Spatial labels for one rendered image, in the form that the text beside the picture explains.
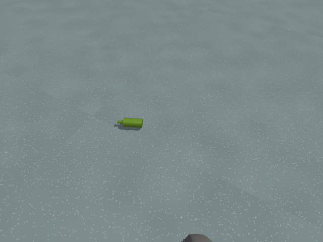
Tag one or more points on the bottle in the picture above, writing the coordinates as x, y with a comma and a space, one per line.
131, 122

